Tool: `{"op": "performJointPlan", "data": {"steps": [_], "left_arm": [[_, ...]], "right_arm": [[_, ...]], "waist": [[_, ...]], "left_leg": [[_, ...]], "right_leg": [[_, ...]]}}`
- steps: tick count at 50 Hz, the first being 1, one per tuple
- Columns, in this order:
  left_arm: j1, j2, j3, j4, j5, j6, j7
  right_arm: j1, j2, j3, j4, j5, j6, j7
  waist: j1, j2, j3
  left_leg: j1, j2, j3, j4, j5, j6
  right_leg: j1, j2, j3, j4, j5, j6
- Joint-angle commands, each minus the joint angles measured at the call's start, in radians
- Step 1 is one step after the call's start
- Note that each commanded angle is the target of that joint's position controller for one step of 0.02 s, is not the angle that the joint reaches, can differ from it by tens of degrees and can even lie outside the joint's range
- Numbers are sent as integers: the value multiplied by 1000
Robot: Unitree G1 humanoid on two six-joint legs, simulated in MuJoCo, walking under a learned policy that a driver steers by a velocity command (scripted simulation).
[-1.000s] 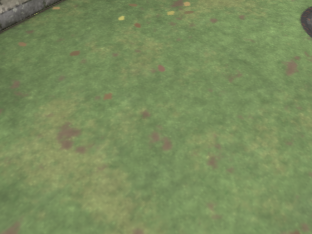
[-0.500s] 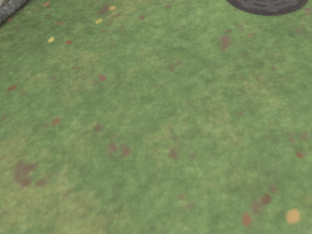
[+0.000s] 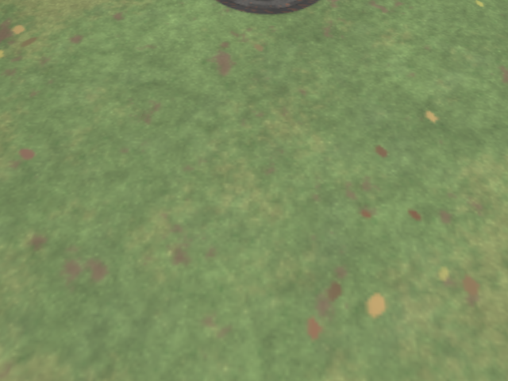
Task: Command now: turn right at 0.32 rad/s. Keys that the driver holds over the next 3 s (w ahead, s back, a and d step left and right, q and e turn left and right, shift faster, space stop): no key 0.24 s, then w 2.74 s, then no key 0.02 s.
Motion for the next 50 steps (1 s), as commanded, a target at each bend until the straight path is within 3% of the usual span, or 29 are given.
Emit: {"op": "performJointPlan", "data": {"steps": [1, 3, 4, 5, 6, 7, 8, 10, 12, 13, 14, 16, 19, 21, 23, 25, 26, 27, 28, 29, 30, 33, 37, 41, 44, 46, 48, 49, 50], "left_arm": [[-18, 71, 12, -80, 1, -18, -6], [50, 66, 13, -47, 5, -20, -11], [59, 96, 16, -51, 8, -21, -7], [83, 182, 28, -68, 18, -21, 8], [34, 144, 11, -68, 44, -35, 1], [10, 111, 2, -72, 52, -54, -7], [-14, 86, -7, -52, 50, -67, -8], [-63, 93, -9, -40, 30, -80, -7], [-75, 65, -19, -23, 30, -81, -2], [-63, 50, -23, -11, 27, -79, 0], [-42, 59, -19, 1, 23, -75, 1], [12, 121, 1, 25, 13, -68, 3], [36, 126, 5, 44, 2, -78, 6], [23, 128, 6, 49, -5, -86, 3], [-15, 128, 5, 49, -14, -87, -2], [-36, 79, -9, 47, -7, -89, -7], [-76, 6, -31, 28, 8, -98, -15], [-100, -10, -33, -23, 6, -117, -16], [-120, 76, -10, -29, -12, -132, -12], [-79, 100, 0, -12, -26, -141, -19], [-51, 98, 2, 9, -21, -144, -23], [-75, 69, 0, 16, 4, -152, -35], [-147, 7, -24, -11, 2, -154, -43], [-256, -5, -36, -48, -7, -162, -63], [-276, 22, -31, -64, -12, -168, -76], [-220, 59, -17, -54, -8, -168, -75], [41, 129, 22, 20, -7, -160, -56], [224, 191, 39, 57, 0, -150, -40], [257, 269, 48, 77, 11, -153, -47]], "right_arm": [[-25, -204, -52, -51, 20, -9, 8], [-26, -179, -38, -34, 37, -11, 8], [32, -140, -23, -9, 27, -20, 13], [56, -65, 7, -29, -32, -30, 23], [-9, -85, 2, -54, -21, -28, 14], [-39, -149, -15, -49, -2, -19, 3], [-36, -155, -22, -39, 5, -12, 1], [4, -155, -31, -5, -3, 6, -10], [40, -126, -25, 15, 2, 7, -8], [54, -108, -17, 24, 3, 4, -5], [33, -99, -11, 23, 6, 1, -2], [-30, -122, -12, 2, 18, -10, 0], [-50, -131, -12, -6, 27, -40, 7], [-23, -118, -7, 8, 26, -61, 18], [51, -107, -7, 46, 24, -79, 28], [184, -112, -12, 103, 20, -87, 29], [285, -153, -19, 120, 20, -89, 22], [319, -276, -48, 117, 16, -92, 25], [293, -241, -41, 104, 3, -101, 27], [235, -189, -24, 88, 4, -109, 23], [203, -169, -17, 76, 5, -114, 24], [201, -149, -5, 70, 3, -110, 24], [236, -157, -4, 81, 6, -96, 16], [295, -185, -10, 104, 14, -90, 11], [302, -195, -17, 120, 27, -82, 10], [290, -215, -26, 122, 26, -75, 7], [271, -213, -23, 116, 18, -60, 0], [284, -167, -3, 90, -5, -61, -5], [437, -7, 41, 70, 4, -82, 8]], "waist": [[-10, 202, -147], [34, 177, -143], [28, 108, -164], [-8, -165, -231], [18, -240, -200], [43, -170, -160], [28, -162, -139], [12, -145, -107], [-5, -129, -119], [0, -126, -143], [23, -135, -133], [72, -158, -72], [80, -137, -26], [61, -121, -27], [9, -96, -40], [-54, -58, -80], [-92, 58, -98], [-88, 277, -74], [-95, 203, -6], [-55, 161, 38], [-37, 152, 37], [-37, 109, 26], [-57, 103, 14], [-90, 107, 53], [-63, 116, 63], [-13, 134, 6], [129, 132, -176], [191, 33, -329], [81, -278, -497]], "left_leg": [[129, 226, -169, -68, 437, 226], [62, 196, -140, -6, 372, 168], [-23, 161, -105, 42, 251, 89], [-182, 64, -9, 252, -126, -17], [-234, 15, -45, 339, -390, -60], [-231, 29, -80, 438, -395, -75], [-239, 32, -98, 480, -354, -78], [-240, 33, -111, 500, -267, -93], [-181, 24, -103, 491, -210, -105], [-158, 25, -89, 435, -178, -105], [-159, 16, -67, 385, -161, -100], [-226, -6, -41, 351, -190, -77], [-266, 6, -58, 269, -227, -25], [-195, 0, -48, 194, -207, 7], [-27, -29, -10, 53, -73, 38], [215, -34, -24, -19, -7, 58], [339, 107, -220, -99, -109, 102], [372, 310, -573, -238, -326, 230], [307, 375, -707, -305, -459, 309], [298, 337, -641, -305, -472, 283], [306, 286, -555, -308, -406, 247], [287, 201, -351, -325, -57, 194], [223, 135, -178, -328, 228, 182], [178, 149, -139, -345, 235, 183], [262, 200, -144, -306, 323, 169], [318, 212, -131, -208, 596, 149], [252, 154, -72, 111, 860, 107], [16, 109, -60, 420, 557, 77], [-346, -102, -110, 777, -281, 17]], "right_leg": [[76, 22, -63, -204, 55, -26], [245, 43, -86, -479, 269, -78], [382, -8, -5, -533, 410, -107], [539, -249, 270, -495, 774, -182], [374, -355, 347, -505, 741, -361], [317, -316, 325, -536, 635, -388], [302, -267, 272, -541, 573, -353], [280, -222, 214, -539, 575, -310], [255, -190, 160, -528, 645, -307], [270, -170, 144, -544, 524, -301], [278, -159, 156, -572, 340, -301], [294, -189, 255, -643, 6, -324], [317, -240, 342, -681, -114, -339], [281, -236, 327, -681, -95, -336], [188, -196, 266, -651, -63, -314], [44, -131, 196, -538, -62, -263], [-93, -52, 103, -315, -44, -200], [-302, 63, -55, -57, -91, -134], [-398, 16, 10, 124, -156, -128], [-444, -28, 43, 189, -58, -137], [-456, -47, 31, 206, 22, -142], [-421, -77, -3, 141, 219, -118], [-320, -60, -59, -65, 384, -73], [-206, -26, -87, -262, 491, -77], [-196, -21, -65, -330, 450, -120], [-98, 10, -81, -345, 386, -157], [268, 55, -118, -362, 389, -216], [606, -125, 82, -307, 371, -274], [900, -379, 622, -436, 82, -449]]}}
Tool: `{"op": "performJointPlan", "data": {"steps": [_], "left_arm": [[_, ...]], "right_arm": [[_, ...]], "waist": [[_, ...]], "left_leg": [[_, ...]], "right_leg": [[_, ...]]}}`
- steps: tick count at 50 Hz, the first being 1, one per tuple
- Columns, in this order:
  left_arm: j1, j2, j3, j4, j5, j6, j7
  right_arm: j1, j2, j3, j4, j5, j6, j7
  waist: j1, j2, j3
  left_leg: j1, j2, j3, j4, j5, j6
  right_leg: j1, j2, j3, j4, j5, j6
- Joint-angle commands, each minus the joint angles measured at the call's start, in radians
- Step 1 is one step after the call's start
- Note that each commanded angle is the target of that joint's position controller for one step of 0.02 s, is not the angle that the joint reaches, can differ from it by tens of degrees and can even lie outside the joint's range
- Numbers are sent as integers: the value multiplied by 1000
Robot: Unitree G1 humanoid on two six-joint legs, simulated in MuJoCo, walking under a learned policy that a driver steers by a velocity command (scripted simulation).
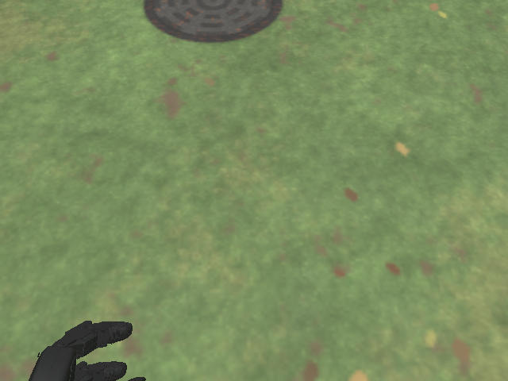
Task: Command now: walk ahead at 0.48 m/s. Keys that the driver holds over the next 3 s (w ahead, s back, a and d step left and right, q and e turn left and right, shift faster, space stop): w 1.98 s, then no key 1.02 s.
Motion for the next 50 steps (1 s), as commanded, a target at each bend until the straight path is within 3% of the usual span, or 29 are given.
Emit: {"op": "performJointPlan", "data": {"steps": [1, 2, 3, 4, 5, 7, 9, 11, 15, 19, 21, 23, 24, 25, 26, 27, 28, 29, 30, 31, 32, 35, 38, 42, 46, 48, 50], "left_arm": [[424, 205, 74, 56, 4, 2, 16], [345, 170, 59, 55, 3, 1, 22], [281, 154, 53, 51, 5, 1, 23], [236, 132, 47, 49, 13, -1, 20], [212, 114, 42, 48, 27, -6, 20], [200, 110, 43, 61, 18, -19, 19], [209, 128, 47, 85, 9, -30, 21], [234, 145, 50, 104, 11, -30, 29], [293, 175, 53, 132, 2, -17, 40], [374, 197, 57, 176, -9, 5, 43], [384, 205, 60, 191, -10, 19, 47], [369, 219, 65, 195, -8, 31, 52], [348, 219, 63, 193, -5, 38, 53], [351, 187, 49, 185, 6, 41, 56], [443, 90, 17, 150, 19, 28, 53], [486, 56, 3, 166, 10, 6, 46], [392, 165, 30, 155, -19, -7, 38], [311, 180, 34, 129, -29, -15, 37], [269, 168, 33, 123, -17, -15, 41], [269, 158, 37, 125, -4, -9, 43], [293, 141, 36, 133, -2, 2, 43], [298, 103, 29, 138, 6, 27, 50], [194, 93, 26, 104, 15, 26, 51], [59, 65, 13, 72, 9, 9, 35], [-45, 72, 11, 31, 0, -2, 14], [-58, 85, 14, 18, 0, -8, 3], [-7, 110, 24, 28, 1, -11, -2]], "right_arm": [[29, -104, -6, -99, 24, -55, 10], [-90, -151, -22, -139, 49, -67, 15], [-142, -138, -17, -151, 39, -75, 11], [-163, -128, -20, -151, 18, -74, 10], [-134, -118, -22, -144, 13, -65, 13], [-99, -81, -16, -131, 11, -44, 13], [-143, -68, -12, -149, 0, -29, 8], [-222, -65, -9, -177, -8, -29, 7], [-374, -35, 5, -213, -3, -49, 24], [-479, -48, 4, -255, 9, -59, 46], [-490, -64, -2, -270, 8, -62, 57], [-428, -89, -13, -260, 6, -63, 60], [-321, -116, -30, -231, 4, -63, 56], [-161, -166, -54, -188, 2, -60, 46], [-35, -270, -77, -174, -23, -57, 38], [5, -245, -71, -158, -11, -52, 45], [-41, -165, -47, -164, -2, -53, 45], [-116, -143, -39, -173, 0, -52, 42], [-175, -122, -33, -179, -6, -52, 43], [-211, -98, -26, -184, -15, -56, 45], [-229, -89, -24, -183, -21, -61, 46], [-221, -103, -30, -159, -12, -78, 45], [-182, -122, -36, -129, -10, -73, 32], [-130, -145, -40, -96, 0, -61, 19], [-63, -157, -46, -50, 7, -41, 15], [-61, -164, -51, -36, 11, -30, 9], [-78, -176, -56, -31, 12, -20, 4]], "waist": [[200, -206, -426], [186, -165, -241], [152, -61, -161], [119, -36, -104], [81, -65, -98], [51, -74, -86], [45, -64, -35], [64, -49, -1], [124, -36, 20], [160, -40, 34], [147, -49, 25], [104, -74, -18], [39, -72, -85], [-29, -49, -203], [-20, 139, -379], [-13, 283, -466], [-31, 177, -334], [-11, 121, -205], [16, 61, -131], [48, 62, -89], [73, 82, -90], [95, 73, -69], [71, 50, -32], [21, 50, 0], [-10, 49, 29], [4, 57, 26], [42, 76, -11]], "left_leg": [[-723, -56, -155, 739, -51, 25], [-791, -5, -116, 747, 30, 37], [-758, 47, -89, 700, 124, 41], [-723, 78, -78, 644, 182, 34], [-659, 104, -88, 619, 224, 30], [-613, 117, -76, 573, 242, 11], [-646, 129, -63, 499, 277, -14], [-700, 133, -57, 386, 384, -34], [-653, 88, -8, 98, 604, -30], [-676, 63, -13, -26, 603, -5], [-678, 50, -16, -63, 526, 23], [-579, 18, 9, -82, 444, 52], [-429, -16, 43, -108, 443, 78], [-179, 4, 26, -84, 468, 113], [224, 260, -344, -68, 417, 241], [355, 362, -715, -242, 232, 324], [273, 332, -641, -280, 125, 275], [131, 301, -502, -300, 171, 243], [-2, 261, -402, -326, 272, 230], [-99, 224, -328, -359, 360, 220], [-153, 203, -286, -389, 404, 218], [-210, 185, -189, -444, 529, 241], [-182, 169, -124, -467, 582, 233], [-164, 141, -54, -480, 541, 199], [-45, 193, -67, -439, 551, 199], [23, 224, -78, -396, 610, 186], [60, 230, -75, -323, 771, 167]], "right_leg": [[925, -390, 809, -267, -398, -249], [780, -358, 641, -286, -338, -202], [631, -321, 524, -303, -210, -180], [512, -279, 433, -326, -96, -171], [437, -251, 377, -354, -38, -167], [359, -233, 310, -409, 12, -185], [299, -229, 252, -448, 46, -194], [303, -216, 210, -467, 68, -191], [328, -175, 119, -464, 89, -144], [470, -235, 136, -412, 88, -131], [550, -268, 149, -362, 145, -114], [594, -271, 144, -274, 324, -90], [581, -236, 112, -140, 479, -70], [481, -182, 72, 70, 470, -37], [130, -65, 23, 459, 124, 27], [-101, 52, 130, 657, -488, 52], [-214, -11, 183, 742, -466, 39], [-242, -63, 146, 720, -370, 28], [-213, -104, 124, 668, -288, 32], [-163, -136, 126, 611, -227, 38], [-104, -150, 129, 587, -189, 46], [-97, -158, 114, 513, -124, 76], [-167, -161, 109, 343, 21, 99], [-119, -124, 70, 94, 197, 96], [-144, -100, 68, -15, 174, 73], [-146, -93, 74, -48, 106, 47], [-55, -64, 51, -68, 31, 19]]}}
Over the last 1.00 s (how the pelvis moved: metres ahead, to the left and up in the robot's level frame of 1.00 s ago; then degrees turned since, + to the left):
0.25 -0.06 -0.03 -2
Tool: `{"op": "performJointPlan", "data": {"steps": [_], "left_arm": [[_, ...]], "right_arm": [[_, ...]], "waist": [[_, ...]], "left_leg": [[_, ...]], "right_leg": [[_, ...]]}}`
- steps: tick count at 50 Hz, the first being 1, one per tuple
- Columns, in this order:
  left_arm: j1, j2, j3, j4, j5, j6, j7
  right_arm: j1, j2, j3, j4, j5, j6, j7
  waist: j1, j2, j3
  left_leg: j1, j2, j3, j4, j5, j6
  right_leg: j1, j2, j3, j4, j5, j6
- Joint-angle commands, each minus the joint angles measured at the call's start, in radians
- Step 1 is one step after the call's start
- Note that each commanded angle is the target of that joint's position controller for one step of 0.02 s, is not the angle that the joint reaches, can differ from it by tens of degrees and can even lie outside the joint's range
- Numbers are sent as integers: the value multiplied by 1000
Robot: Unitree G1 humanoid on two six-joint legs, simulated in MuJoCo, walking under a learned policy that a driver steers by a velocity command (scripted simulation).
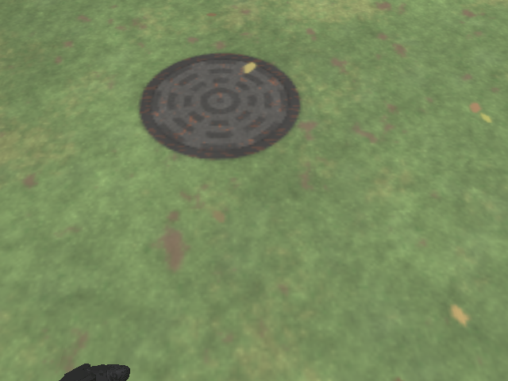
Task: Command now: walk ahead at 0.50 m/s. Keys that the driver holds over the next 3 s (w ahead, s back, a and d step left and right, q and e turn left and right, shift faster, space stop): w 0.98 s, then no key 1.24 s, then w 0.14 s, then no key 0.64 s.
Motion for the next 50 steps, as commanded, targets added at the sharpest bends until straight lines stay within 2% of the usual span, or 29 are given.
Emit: {"op": "performJointPlan", "data": {"steps": [1, 2, 3, 4, 5, 6, 7, 8, 9, 12, 15, 19, 22, 24, 27, 28, 29, 30, 31, 32, 33, 34, 35, 36, 37, 39, 42, 46, 50], "left_arm": [[40, 141, 48, -50, 1, -21, -3], [192, 187, 73, -1, 3, -20, 6], [371, 261, 93, 33, 12, -15, 18], [401, 313, 103, 51, 8, -10, 14], [386, 210, 76, 40, -5, -12, 13], [316, 179, 65, 31, -2, -13, 17], [246, 165, 60, 20, 4, -13, 17], [202, 140, 53, 15, 11, -14, 16], [181, 122, 47, 14, 22, -18, 15], [181, 136, 51, 36, 12, -31, 17], [214, 165, 59, 62, 11, -28, 30], [268, 183, 60, 92, 1, -17, 40], [328, 193, 62, 127, -6, -5, 42], [342, 198, 65, 144, -9, 7, 45], [322, 216, 74, 152, -10, 23, 53], [298, 218, 74, 148, -10, 29, 54], [300, 191, 63, 143, -2, 32, 56], [362, 115, 37, 115, 15, 23, 54], [433, 40, 13, 124, 13, 2, 48], [354, 151, 39, 119, -14, -15, 39], [273, 180, 47, 91, -32, -26, 35], [229, 173, 47, 85, -22, -29, 40], [222, 163, 52, 86, -10, -24, 43], [243, 147, 52, 93, -6, -13, 43], [261, 126, 50, 101, -5, -2, 45], [248, 105, 47, 97, 1, 14, 49], [148, 100, 47, 63, 12, 16, 50], [21, 71, 35, 31, 7, 2, 37], [-88, 69, 28, -9, 2, -9, 19]], "right_arm": [[-19, -188, -47, -33, 4, 9, -13], [-22, -166, -37, -37, -2, 14, -15], [-7, -117, -14, -63, -25, 12, -18], [122, 1, 18, -71, -19, -10, -5], [46, -105, -3, -62, 3, -32, 1], [-46, -148, -16, -95, 28, -46, 6], [-95, -141, -14, -106, 22, -51, 2], [-119, -135, -19, -108, 4, -50, 0], [-98, -124, -21, -105, -1, -41, 1], [-80, -76, -13, -101, -6, -12, -2], [-177, -65, -8, -134, -15, -7, -5], [-310, -35, 4, -165, -10, -21, 8], [-393, -39, 6, -193, 0, -28, 22], [-423, -50, 4, -212, 2, -32, 34], [-364, -85, -9, -205, -1, -37, 43], [-268, -109, -24, -177, -3, -37, 40], [-111, -156, -49, -128, -7, -36, 31], [25, -242, -70, -106, -25, -32, 23], [68, -251, -71, -89, -15, -27, 29], [42, -165, -45, -94, -6, -29, 30], [-41, -142, -36, -108, -6, -30, 28], [-105, -126, -31, -118, -15, -31, 28], [-146, -100, -25, -123, -23, -35, 30], [-166, -84, -20, -122, -30, -40, 31], [-169, -81, -20, -117, -27, -44, 33], [-156, -97, -24, -100, -20, -53, 30], [-112, -121, -31, -70, -19, -48, 16], [-61, -136, -32, -37, -10, -38, 2], [2, -139, -34, 10, -6, -20, -3]], "waist": [[100, 124, -33], [169, 106, -134], [224, -8, -289], [143, -265, -386], [195, -150, -339], [184, -108, -200], [153, -28, -125], [128, -6, -70], [96, -32, -65], [66, -34, -38], [86, -12, 4], [135, -10, 27], [166, -10, 47], [162, -17, 54], [110, -40, 15], [51, -38, -42], [-14, -13, -149], [-24, 138, -304], [-2, 338, -394], [-26, 235, -310], [-7, 184, -174], [19, 115, -104], [49, 106, -60], [76, 124, -59], [89, 128, -58], [98, 118, -35], [77, 92, 1], [34, 94, 29], [1, 86, 64]], "left_leg": [[27, 289, -106, 142, 747, 127], [-39, 235, -67, 325, 798, 98], [-250, 173, -26, 639, 512, 62], [-658, -20, -59, 955, -204, -1], [-773, 22, -186, 1058, -264, 12], [-829, 72, -166, 1061, -174, 26], [-800, 124, -132, 1018, -80, 24], [-769, 154, -124, 963, -21, 15], [-706, 179, -131, 936, 20, 9], [-670, 197, -113, 853, 62, -23], [-735, 202, -101, 694, 204, -52], [-686, 163, -61, 441, 402, -50], [-693, 142, -56, 351, 417, -38], [-710, 136, -67, 311, 369, -15], [-608, 104, -47, 277, 261, 27], [-468, 73, -15, 252, 260, 50], [-232, 76, -17, 262, 280, 82], [133, 296, -311, 288, 252, 183], [319, 433, -713, 135, 51, 284], [264, 410, -701, 85, -73, 247], [126, 384, -569, 60, -31, 215], [-5, 349, -474, 33, 62, 203], [-104, 315, -399, 2, 158, 195], [-162, 291, -351, -25, 210, 191], [-192, 278, -317, -51, 241, 196], [-227, 271, -257, -85, 307, 210], [-203, 262, -201, -112, 354, 208], [-192, 225, -117, -123, 342, 173], [-94, 257, -107, -76, 406, 169]], "right_leg": [[123, 43, -38, -44, -76, -52], [349, 54, -48, -48, -48, -84], [661, -130, 162, -7, -18, -150], [963, -326, 634, -114, -253, -306], [931, -309, 684, -196, -386, -275], [810, -281, 541, -221, -354, -237], [675, -247, 439, -245, -249, -218], [567, -215, 367, -275, -155, -214], [499, -191, 317, -300, -94, -209], [406, -168, 216, -369, -6, -227], [406, -151, 146, -402, 39, -223], [424, -112, 61, -407, 29, -182], [504, -147, 67, -382, 11, -179], [577, -182, 79, -344, 41, -167], [642, -205, 81, -245, 219, -138], [629, -175, 52, -131, 368, -119], [548, -120, 13, 63, 387, -90], [244, -22, -41, 415, 101, -36], [-41, 126, 31, 660, -575, -1], [-150, 67, 123, 762, -586, -17], [-191, 16, 91, 755, -491, -31], [-162, -28, 68, 710, -400, -29], [-117, -60, 68, 656, -339, -24], [-57, -79, 74, 628, -301, -18], [-29, -83, 70, 605, -282, -9], [-45, -91, 59, 547, -239, 11], [-124, -94, 56, 389, -95, 38], [-81, -58, 18, 152, 88, 41], [-84, -27, 6, 27, 90, 26]]}}
Over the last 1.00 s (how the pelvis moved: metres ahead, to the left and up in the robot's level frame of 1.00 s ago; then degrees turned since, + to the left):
0.56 0.03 0.02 0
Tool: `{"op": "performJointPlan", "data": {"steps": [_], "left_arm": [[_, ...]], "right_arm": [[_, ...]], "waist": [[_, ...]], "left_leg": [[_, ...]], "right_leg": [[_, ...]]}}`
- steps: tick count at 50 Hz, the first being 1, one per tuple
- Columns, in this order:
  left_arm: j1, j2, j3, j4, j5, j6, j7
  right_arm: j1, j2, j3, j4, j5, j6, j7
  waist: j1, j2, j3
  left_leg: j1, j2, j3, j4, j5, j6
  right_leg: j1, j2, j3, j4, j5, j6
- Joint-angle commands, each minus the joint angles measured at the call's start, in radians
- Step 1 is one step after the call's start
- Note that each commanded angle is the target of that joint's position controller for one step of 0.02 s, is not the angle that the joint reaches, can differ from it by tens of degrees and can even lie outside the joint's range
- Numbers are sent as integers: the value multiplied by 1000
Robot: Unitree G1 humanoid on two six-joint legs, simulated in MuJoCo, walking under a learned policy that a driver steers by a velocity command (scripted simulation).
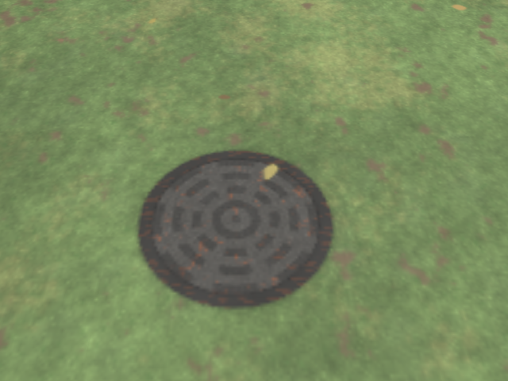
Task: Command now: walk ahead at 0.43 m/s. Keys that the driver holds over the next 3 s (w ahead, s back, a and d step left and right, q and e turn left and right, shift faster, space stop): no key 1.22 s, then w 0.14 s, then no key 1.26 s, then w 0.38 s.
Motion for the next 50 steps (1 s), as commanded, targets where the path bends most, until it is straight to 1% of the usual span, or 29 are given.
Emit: {"op": "performJointPlan", "data": {"steps": [1, 3, 4, 5, 6, 7, 8, 9, 10, 11, 12, 13, 14, 15, 17, 19, 21, 22, 23, 24, 25, 26, 27, 28, 30, 32, 35, 41, 50], "left_arm": [[-134, 56, 6, -96, 2, -26, -17], [-98, 79, 14, -91, 7, -34, -27], [-42, 102, 24, -74, 11, -36, -28], [71, 129, 39, -34, 18, -39, -24], [175, 186, 55, -4, 30, -41, -16], [265, 251, 61, 9, 54, -33, -5], [282, 189, 44, 22, 32, -17, -6], [247, 159, 36, 14, 8, -6, -12], [156, 140, 30, 0, 5, -1, -8], [79, 107, 17, -7, 12, 0, -6], [25, 74, 6, -10, 18, -1, -4], [-7, 78, 7, -4, 31, 1, -5], [-26, 81, 9, 2, 40, 1, -5], [-38, 83, 9, 8, 44, 0, -3], [-30, 97, 13, 25, 40, 2, 4], [-24, 108, 13, 42, 30, 12, 12], [-37, 99, 7, 53, 20, 25, 16], [-27, 81, -1, 63, 17, 29, 16], [5, 59, -9, 81, 19, 31, 16], [35, 61, -9, 89, 26, 33, 16], [76, 53, -6, 92, 23, 39, 21], [50, 71, -5, 98, 26, 45, 29], [47, 72, -3, 100, 22, 51, 33], [55, 64, -4, 110, 21, 55, 38], [70, 67, -3, 127, 24, 57, 38], [60, 68, -2, 137, 18, 55, 37], [53, 68, 0, 154, 13, 58, 36], [62, 73, 2, 190, 10, 69, 43], [69, 80, 3, 228, 9, 75, 52]], "right_arm": [[34, -165, -38, -13, 2, 9, -12], [20, -174, -41, -4, 0, 22, -19], [0, -183, -44, -6, 1, 27, -22], [-29, -180, -42, -12, 4, 31, -24], [-9, -156, -31, -21, -5, 30, -26], [81, -78, -2, -36, -33, 18, -19], [185, -35, 11, 12, -15, 12, -11], [138, -142, -16, 16, 12, 12, -8], [36, -154, -22, -11, 29, 19, -12], [-16, -136, -22, -17, 19, 34, -23], [-25, -128, -27, -16, 3, 54, -35], [-5, -103, -23, -11, -3, 71, -41], [12, -77, -18, -4, -7, 82, -47], [19, -62, -14, -2, -9, 87, -52], [-7, -60, -11, -3, -13, 92, -55], [-34, -76, -15, 0, -13, 100, -53], [-54, -72, -17, 5, -20, 102, -48], [-69, -74, -18, 5, -29, 102, -47], [-87, -87, -18, -5, -37, 100, -48], [-103, -132, -23, -15, -34, 96, -52], [-132, -172, -35, 4, -19, 93, -50], [-145, -119, -27, 7, -19, 84, -44], [-152, -86, -17, 15, -27, 74, -42], [-165, -83, -15, 19, -28, 66, -39], [-157, -82, -14, 34, -19, 52, -37], [-142, -87, -14, 50, -14, 50, -39], [-141, -87, -12, 67, -12, 54, -41], [-151, -82, -9, 94, -10, 62, -41], [-161, -71, -7, 129, -11, 72, -43]], "waist": [[-5, 96, 66], [27, 125, 24], [59, 140, -16], [120, 132, -79], [153, 78, -177], [130, -109, -336], [117, -222, -482], [137, -113, -421], [121, -67, -270], [95, -10, -169], [62, -7, -127], [34, -45, -108], [20, -68, -107], [13, -82, -112], [24, -81, -141], [33, -68, -142], [23, -53, -99], [23, -42, -70], [29, -16, -36], [62, 45, -3], [111, 169, 16], [87, 159, 27], [91, 156, 23], [94, 153, 17], [90, 130, -14], [78, 100, -37], [71, 77, -51], [72, 48, -48], [74, 49, -26]], "left_leg": [[-5, 283, -105, -3, 386, 129], [42, 294, -108, 84, 537, 99], [53, 286, -109, 148, 643, 82], [41, 246, -87, 269, 730, 54], [-47, 184, -53, 441, 619, 9], [-356, 79, -30, 779, 123, -54], [-493, -6, -124, 1016, -483, -93], [-529, 38, -198, 1084, -478, -89], [-594, 82, -153, 1072, -428, -87], [-584, 122, -127, 1002, -363, -95], [-512, 157, -129, 918, -308, -100], [-418, 160, -117, 851, -258, -108], [-355, 155, -102, 781, -231, -113], [-310, 151, -92, 709, -215, -116], [-254, 148, -84, 586, -122, -111], [-209, 143, -76, 502, -32, -102], [-144, 128, -56, 382, 52, -83], [-121, 127, -58, 325, 68, -71], [-114, 162, -97, 252, 105, -54], [-142, 210, -141, 216, 126, -34], [-255, 189, -135, 208, -65, -13], [-334, 168, -130, 172, -156, -23], [-352, 164, -126, 156, -144, -41], [-340, 156, -119, 160, -79, -56], [-280, 151, -109, 191, 45, -60], [-237, 146, -100, 216, 130, -55], [-209, 141, -93, 231, 194, -48], [-195, 131, -81, 232, 231, -42], [-193, 118, -68, 217, 197, -44]], "right_leg": [[11, 38, -25, -87, 5, -17], [85, 62, -24, -119, -34, -45], [165, 86, -36, -129, -47, -61], [314, 113, -60, -170, 11, -84], [529, 46, -16, -156, 301, -118], [912, -199, 253, -52, 686, -252], [1029, -332, 467, -87, 754, -389], [909, -285, 409, -141, 547, -361], [774, -236, 308, -184, 393, -313], [618, -189, 239, -234, 305, -280], [487, -158, 191, -275, 228, -254], [381, -133, 154, -313, 178, -242], [324, -113, 121, -333, 164, -242], [296, -101, 92, -340, 172, -245], [304, -97, 78, -349, 110, -244], [300, -98, 87, -366, -89, -229], [253, -69, 86, -372, -366, -188], [233, -46, 88, -370, -479, -154], [222, -19, 85, -358, -557, -108], [226, 30, 56, -311, -565, -69], [293, 86, -7, -293, -487, -44], [379, 90, -22, -250, -418, -32], [415, 87, -25, -232, -371, -37], [430, 82, -23, -222, -332, -43], [437, 79, -24, -212, -255, -49], [445, 75, -24, -203, -188, -50], [460, 74, -26, -190, -125, -46], [484, 71, -28, -181, -75, -39], [487, 67, -27, -187, -94, -34]]}}
Over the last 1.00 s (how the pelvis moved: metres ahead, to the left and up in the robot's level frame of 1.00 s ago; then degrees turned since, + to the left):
0.54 0.03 0.01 0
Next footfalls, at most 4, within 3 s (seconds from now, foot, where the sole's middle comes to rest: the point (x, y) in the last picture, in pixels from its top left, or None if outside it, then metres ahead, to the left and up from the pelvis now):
0.12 right None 0.27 -0.14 -0.78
0.46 left None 0.24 0.10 -0.78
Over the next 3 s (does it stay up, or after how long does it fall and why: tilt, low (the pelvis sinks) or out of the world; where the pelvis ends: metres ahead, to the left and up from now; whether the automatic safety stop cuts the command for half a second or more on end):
stays up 0.30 -0.05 -0.01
